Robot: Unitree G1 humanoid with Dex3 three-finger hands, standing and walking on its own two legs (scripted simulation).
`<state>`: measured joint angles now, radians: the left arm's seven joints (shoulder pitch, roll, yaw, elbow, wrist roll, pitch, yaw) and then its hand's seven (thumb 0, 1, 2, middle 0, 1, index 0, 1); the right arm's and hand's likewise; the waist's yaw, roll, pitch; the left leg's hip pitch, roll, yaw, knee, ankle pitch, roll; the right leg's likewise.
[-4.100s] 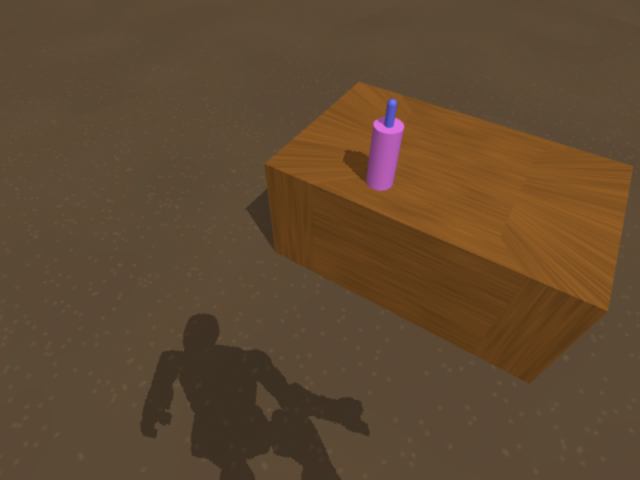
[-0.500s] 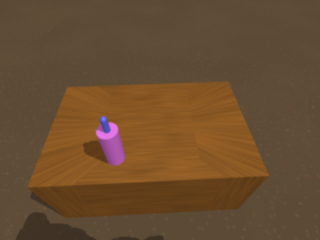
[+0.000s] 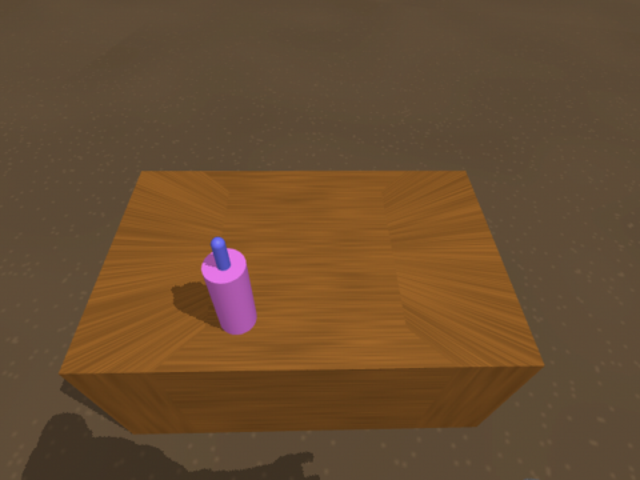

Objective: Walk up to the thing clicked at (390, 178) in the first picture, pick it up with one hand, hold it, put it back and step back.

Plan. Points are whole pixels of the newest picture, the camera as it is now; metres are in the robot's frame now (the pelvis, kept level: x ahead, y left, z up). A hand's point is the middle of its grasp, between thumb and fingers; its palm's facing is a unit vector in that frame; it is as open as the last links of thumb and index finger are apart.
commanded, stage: walk up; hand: left
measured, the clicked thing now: (229, 283) +0.51 +0.18 -0.19
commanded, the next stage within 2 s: stand in 0.22 s
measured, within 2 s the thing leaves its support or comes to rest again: neither
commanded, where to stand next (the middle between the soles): +0.07 +0.00 m, yaw +1 degrees
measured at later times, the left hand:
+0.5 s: hand out of the picture +0.08 +0.26 -0.15, palm faces -0.02 -0.94 -0.34, open 7.4 cm
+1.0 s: hand out of the picture +0.06 +0.25 -0.15, palm faces -0.03 -0.94 -0.34, open 7.4 cm
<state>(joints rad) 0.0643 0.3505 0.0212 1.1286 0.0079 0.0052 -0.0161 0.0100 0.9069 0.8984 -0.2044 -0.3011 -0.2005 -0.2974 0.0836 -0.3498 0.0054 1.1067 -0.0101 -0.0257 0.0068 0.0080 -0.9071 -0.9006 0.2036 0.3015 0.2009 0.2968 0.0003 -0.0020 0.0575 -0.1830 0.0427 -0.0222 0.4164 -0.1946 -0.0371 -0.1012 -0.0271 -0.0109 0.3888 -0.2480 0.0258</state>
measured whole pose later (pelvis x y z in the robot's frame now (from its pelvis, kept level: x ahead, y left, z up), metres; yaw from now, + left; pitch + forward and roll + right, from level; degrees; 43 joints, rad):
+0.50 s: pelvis +0.00 +0.00 +0.00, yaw +0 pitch -2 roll +0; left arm 0.08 0.35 0.01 1.14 0.01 -0.01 -0.01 0.01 0.91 0.90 -0.20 -0.30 -0.20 -0.30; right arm 0.07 -0.35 0.00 1.13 -0.01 -0.01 0.01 0.01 -0.91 -0.90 0.20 0.30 0.20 0.30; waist 0.00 0.01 0.06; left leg -0.15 0.04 -0.02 0.34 -0.15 -0.03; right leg -0.08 -0.03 -0.01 0.33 -0.21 0.03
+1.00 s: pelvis +0.00 +0.00 +0.00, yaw +0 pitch -2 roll +0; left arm 0.12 0.35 0.00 1.14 0.01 -0.01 -0.01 0.01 0.91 0.90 -0.20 -0.30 -0.20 -0.30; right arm 0.10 -0.36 0.00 1.15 -0.01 -0.01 0.01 0.01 -0.91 -0.90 0.20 0.30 0.20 0.30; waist -0.01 0.01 0.06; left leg -0.16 0.04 -0.02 0.34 -0.15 -0.04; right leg -0.09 -0.03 -0.01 0.34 -0.21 0.02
